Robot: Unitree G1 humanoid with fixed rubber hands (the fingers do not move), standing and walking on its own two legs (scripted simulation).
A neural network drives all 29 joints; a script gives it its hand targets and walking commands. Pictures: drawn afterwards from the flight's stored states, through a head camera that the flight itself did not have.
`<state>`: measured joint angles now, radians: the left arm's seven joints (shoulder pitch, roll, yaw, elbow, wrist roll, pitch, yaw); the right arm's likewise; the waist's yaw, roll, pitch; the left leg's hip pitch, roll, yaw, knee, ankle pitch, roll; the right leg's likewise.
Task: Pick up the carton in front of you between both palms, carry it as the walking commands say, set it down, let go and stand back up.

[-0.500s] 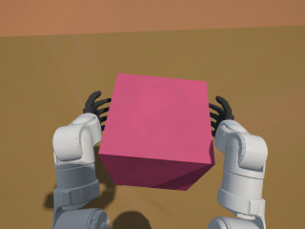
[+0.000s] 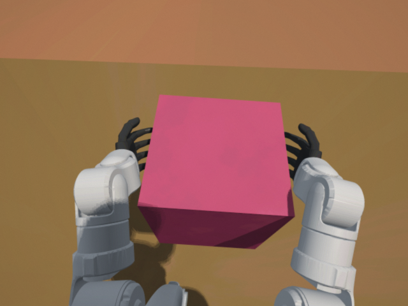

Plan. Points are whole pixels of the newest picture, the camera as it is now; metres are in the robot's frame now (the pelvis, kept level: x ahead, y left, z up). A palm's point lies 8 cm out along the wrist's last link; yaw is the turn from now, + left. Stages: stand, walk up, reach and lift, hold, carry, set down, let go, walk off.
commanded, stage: carry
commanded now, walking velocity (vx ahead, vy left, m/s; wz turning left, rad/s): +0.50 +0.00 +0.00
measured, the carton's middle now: (212, 181) +0.36 +0.03 +0.06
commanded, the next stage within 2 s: none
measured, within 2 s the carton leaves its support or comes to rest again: neither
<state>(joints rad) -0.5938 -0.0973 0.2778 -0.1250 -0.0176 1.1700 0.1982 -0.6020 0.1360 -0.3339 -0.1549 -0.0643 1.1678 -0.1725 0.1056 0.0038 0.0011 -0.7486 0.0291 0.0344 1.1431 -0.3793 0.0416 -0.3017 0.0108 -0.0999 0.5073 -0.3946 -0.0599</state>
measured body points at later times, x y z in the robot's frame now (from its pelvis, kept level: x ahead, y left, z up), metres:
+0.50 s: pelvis +0.30 +0.02 +0.03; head +0.33 +0.02 +0.47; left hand +0.67 +0.15 +0.16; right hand +0.65 -0.16 +0.17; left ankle +0.23 +0.11 -0.71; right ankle +0.42 -0.10 -0.66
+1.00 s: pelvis +0.59 +0.01 +0.04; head +0.61 +0.01 +0.49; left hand +0.96 +0.17 +0.19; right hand +0.96 -0.14 +0.19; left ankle +0.71 +0.10 -0.67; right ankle +0.47 -0.08 -0.68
